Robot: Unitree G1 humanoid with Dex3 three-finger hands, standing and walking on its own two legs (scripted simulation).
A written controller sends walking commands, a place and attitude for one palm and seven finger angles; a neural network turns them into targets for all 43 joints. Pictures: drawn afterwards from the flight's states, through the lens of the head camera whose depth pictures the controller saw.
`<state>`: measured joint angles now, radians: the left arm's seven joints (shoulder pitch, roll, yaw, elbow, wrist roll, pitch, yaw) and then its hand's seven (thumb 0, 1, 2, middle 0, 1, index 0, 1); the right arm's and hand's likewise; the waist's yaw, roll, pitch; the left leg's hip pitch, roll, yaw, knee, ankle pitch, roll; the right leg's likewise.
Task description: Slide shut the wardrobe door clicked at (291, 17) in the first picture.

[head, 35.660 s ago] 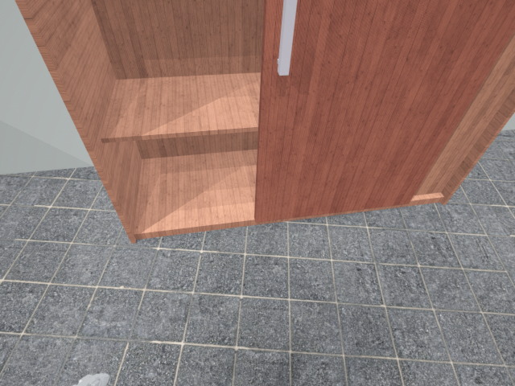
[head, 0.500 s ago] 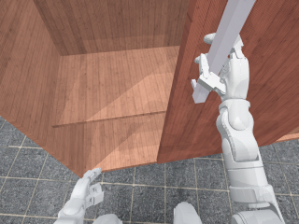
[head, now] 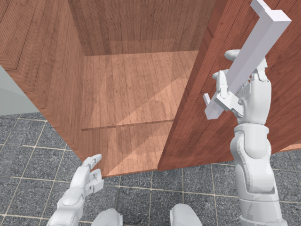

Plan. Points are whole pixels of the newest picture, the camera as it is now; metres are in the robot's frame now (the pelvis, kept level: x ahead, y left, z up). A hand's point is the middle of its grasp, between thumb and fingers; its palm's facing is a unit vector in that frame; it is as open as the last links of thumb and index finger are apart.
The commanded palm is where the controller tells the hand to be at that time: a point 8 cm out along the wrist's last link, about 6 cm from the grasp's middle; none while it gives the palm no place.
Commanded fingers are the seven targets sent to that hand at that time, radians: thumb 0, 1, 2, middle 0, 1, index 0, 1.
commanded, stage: step sideways, sliding the door along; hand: right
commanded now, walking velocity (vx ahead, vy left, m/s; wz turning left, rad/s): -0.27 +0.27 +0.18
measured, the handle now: (229, 71) +0.39 -0.16 +0.20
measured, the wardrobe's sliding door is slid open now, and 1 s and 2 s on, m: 0.35 0.00 0.00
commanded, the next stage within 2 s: stop walking and hold the door there in 1.16 s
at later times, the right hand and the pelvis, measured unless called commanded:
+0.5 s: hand (124, 103) +0.31 +0.05 +0.19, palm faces -0.04 +1.00 -0.05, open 6.5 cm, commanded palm +0.29 +0.03 +0.20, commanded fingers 0.00 -0.90 -0.90 0.45 1.40 0.45 1.40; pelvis -0.02 +0.12 +0.00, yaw +5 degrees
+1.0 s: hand (28, 111) +0.29 +0.21 +0.19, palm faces -0.08 +1.00 -0.04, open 6.5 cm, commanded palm +0.26 +0.18 +0.20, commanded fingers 0.00 -0.90 -0.90 0.45 1.40 0.45 1.40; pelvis -0.05 +0.27 +0.02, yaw +9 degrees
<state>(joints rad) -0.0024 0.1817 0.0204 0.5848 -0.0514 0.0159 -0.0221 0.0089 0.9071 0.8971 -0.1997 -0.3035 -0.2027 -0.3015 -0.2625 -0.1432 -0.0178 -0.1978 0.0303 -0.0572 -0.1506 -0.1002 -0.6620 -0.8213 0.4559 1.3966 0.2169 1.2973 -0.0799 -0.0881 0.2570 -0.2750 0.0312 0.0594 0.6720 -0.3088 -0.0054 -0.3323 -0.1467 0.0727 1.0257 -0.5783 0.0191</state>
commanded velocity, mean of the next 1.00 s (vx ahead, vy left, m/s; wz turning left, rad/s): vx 0.09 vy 0.30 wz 0.04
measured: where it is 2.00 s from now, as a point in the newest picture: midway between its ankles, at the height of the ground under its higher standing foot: outside the picture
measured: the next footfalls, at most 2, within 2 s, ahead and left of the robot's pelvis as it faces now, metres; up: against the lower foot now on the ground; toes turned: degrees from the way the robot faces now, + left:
right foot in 0.08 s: +0.04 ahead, -0.14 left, +0.00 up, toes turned -5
left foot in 0.38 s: +0.02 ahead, +0.27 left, +0.00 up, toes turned +9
